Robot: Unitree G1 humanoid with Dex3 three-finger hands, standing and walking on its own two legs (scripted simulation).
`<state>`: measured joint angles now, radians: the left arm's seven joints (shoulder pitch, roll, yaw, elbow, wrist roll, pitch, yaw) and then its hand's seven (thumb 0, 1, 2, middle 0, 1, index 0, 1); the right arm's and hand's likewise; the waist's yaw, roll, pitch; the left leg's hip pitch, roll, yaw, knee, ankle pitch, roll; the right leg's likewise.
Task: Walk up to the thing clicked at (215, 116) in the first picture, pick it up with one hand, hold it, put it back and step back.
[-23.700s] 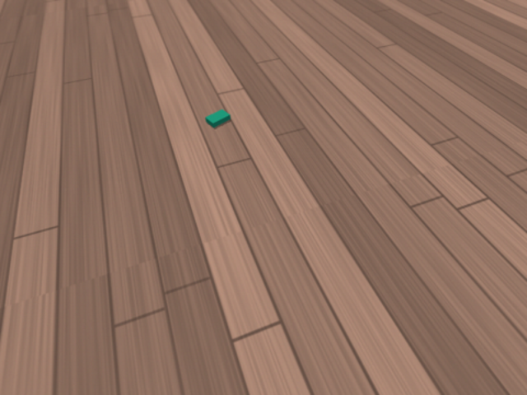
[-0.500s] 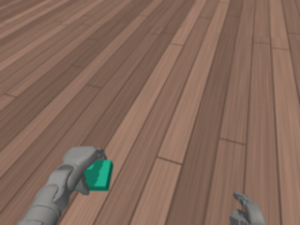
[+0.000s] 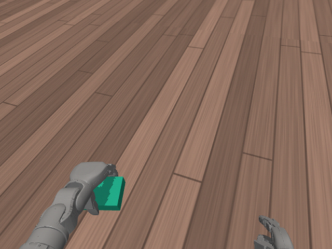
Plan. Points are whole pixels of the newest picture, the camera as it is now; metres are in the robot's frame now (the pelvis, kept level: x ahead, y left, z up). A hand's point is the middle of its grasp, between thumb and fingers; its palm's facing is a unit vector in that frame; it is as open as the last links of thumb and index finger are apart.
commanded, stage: crouch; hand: left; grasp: from above
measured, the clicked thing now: (98, 192) +0.29 +0.22 -0.07
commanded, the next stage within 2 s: none
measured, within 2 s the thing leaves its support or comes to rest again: neither
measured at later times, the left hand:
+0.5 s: hand (105, 198) +0.30 +0.22 -0.14, palm faces -0.44 +0.04 -0.90, open 10.9 cm
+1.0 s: hand (127, 204) +0.37 +0.21 -0.38, palm faces -0.46 +0.05 -0.89, open 10.9 cm
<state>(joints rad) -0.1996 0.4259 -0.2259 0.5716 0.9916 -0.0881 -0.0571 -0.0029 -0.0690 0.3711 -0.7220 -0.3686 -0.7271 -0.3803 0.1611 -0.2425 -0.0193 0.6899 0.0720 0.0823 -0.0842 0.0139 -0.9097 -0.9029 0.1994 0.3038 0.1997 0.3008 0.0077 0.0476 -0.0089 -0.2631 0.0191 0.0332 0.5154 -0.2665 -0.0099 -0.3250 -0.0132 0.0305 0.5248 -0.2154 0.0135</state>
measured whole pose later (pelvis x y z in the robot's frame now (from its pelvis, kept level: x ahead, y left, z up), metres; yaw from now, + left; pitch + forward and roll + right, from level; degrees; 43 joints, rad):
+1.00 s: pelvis -0.06 +0.01 -0.25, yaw +1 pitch +34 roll -2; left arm -0.81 0.43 -0.11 1.29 1.18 -0.08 0.33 0.00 -0.11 0.43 -0.72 -0.41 -0.73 -0.42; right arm 0.24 -0.22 -0.05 0.74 -0.05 -0.01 -0.01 0.01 -0.91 -0.90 0.20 0.30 0.20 0.30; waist -0.18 0.04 -0.20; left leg -1.72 0.00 -0.02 1.78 -0.64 0.01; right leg -1.74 -0.02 0.01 1.71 -0.56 0.03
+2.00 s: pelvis -0.08 +0.01 -0.42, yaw -1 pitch +36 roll -6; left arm -1.09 0.66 -0.01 1.56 1.30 -0.19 0.41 0.00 -0.07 0.45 -0.68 -0.39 -0.69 -0.41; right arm 0.19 -0.26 0.06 0.74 -0.15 -0.05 0.11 0.01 -0.91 -0.90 0.20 0.30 0.20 0.30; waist -0.31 0.01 -0.06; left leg -2.27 -0.02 -0.10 2.35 -0.71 -0.01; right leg -2.27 -0.02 -0.03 2.24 -0.60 0.03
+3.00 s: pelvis -0.07 +0.01 -0.46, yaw -6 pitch +34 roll -10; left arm -1.15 0.80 0.04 1.69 1.35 -0.19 0.52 0.00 -0.09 0.48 -0.66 -0.49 -0.66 -0.50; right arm 0.19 -0.30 0.19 0.68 -0.21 -0.13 0.19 0.00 -0.91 -0.90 0.20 0.30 0.20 0.30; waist -0.40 -0.04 0.07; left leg -2.35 -0.02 -0.16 2.50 -0.75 -0.01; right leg -2.33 -0.01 -0.08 2.33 -0.61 0.05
